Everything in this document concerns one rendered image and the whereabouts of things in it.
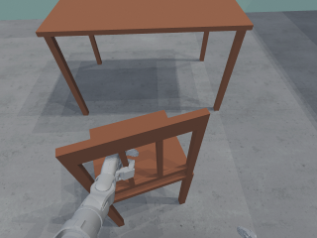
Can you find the table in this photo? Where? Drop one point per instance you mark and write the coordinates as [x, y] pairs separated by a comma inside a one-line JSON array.
[[91, 18]]

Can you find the left robot forearm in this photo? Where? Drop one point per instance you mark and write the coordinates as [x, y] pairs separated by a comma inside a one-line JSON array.
[[92, 212]]

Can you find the chair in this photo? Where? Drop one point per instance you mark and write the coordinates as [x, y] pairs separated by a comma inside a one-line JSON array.
[[161, 160]]

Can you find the left robot hand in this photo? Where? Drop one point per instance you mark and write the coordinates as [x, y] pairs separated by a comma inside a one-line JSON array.
[[112, 165]]

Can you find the right robot hand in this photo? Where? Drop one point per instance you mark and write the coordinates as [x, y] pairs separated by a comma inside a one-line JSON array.
[[245, 233]]

